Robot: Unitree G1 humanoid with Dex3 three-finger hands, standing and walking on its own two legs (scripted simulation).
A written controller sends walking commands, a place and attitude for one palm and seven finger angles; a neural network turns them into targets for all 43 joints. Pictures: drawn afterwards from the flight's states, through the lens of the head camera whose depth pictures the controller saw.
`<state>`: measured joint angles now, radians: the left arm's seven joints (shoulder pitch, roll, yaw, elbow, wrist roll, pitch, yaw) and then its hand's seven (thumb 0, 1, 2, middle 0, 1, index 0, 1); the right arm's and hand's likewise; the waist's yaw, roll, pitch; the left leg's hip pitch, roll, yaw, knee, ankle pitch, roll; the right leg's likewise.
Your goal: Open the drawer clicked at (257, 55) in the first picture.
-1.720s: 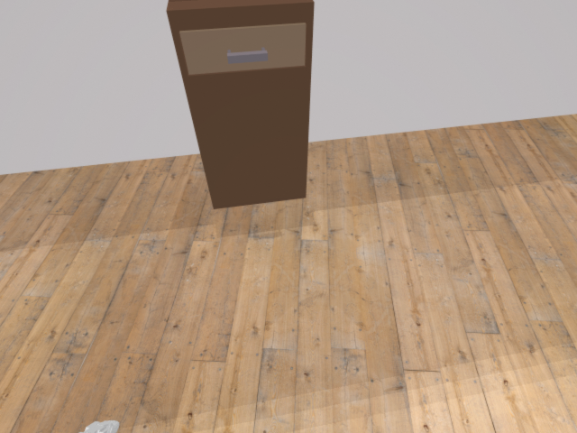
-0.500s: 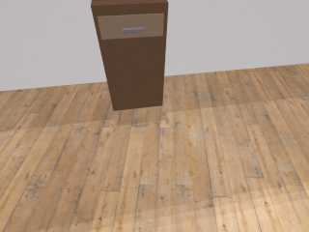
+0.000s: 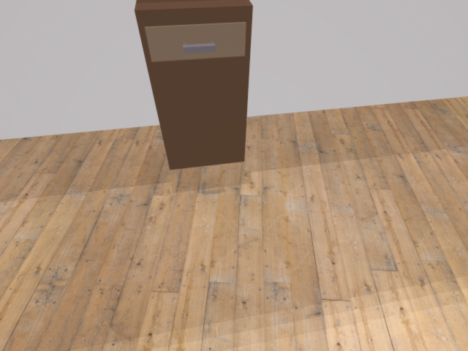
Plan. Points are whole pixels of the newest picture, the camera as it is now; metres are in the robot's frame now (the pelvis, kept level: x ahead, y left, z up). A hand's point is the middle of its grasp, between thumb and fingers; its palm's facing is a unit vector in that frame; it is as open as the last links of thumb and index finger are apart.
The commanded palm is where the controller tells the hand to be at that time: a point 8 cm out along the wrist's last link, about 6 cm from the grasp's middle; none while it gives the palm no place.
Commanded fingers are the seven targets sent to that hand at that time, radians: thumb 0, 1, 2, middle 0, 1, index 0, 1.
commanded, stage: walk to a spot facing it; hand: left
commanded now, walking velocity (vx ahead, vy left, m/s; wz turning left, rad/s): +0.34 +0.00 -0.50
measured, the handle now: (198, 46) +1.24 +0.23 -0.03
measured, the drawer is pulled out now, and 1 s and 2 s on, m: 0.00 0.00 0.00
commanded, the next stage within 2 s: turn to face it in 1.16 s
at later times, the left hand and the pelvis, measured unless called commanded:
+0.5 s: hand out of the picture +0.06 +0.15 -0.17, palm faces -0.08 -0.98 -0.15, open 7.4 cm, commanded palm none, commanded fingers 0.00 0.90 0.90 -0.20 -0.30 -0.20 -0.30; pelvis +0.13 -0.02 -0.01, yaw -10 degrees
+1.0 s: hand (192, 210) +0.50 +0.15 -0.16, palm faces -0.36 -0.91 -0.18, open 7.4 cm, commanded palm none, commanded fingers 0.00 0.90 0.90 -0.20 -0.30 -0.20 -0.30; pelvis +0.33 +0.01 +0.00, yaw -25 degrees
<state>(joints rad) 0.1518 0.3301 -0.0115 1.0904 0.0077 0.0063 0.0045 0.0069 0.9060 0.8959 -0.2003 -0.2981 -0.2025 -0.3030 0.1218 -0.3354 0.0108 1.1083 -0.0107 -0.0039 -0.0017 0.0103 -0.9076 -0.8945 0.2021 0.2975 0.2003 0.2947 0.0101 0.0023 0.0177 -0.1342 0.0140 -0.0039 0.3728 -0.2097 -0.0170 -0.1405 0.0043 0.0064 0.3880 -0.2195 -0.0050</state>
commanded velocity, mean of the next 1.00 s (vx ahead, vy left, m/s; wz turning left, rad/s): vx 0.34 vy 0.00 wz -0.45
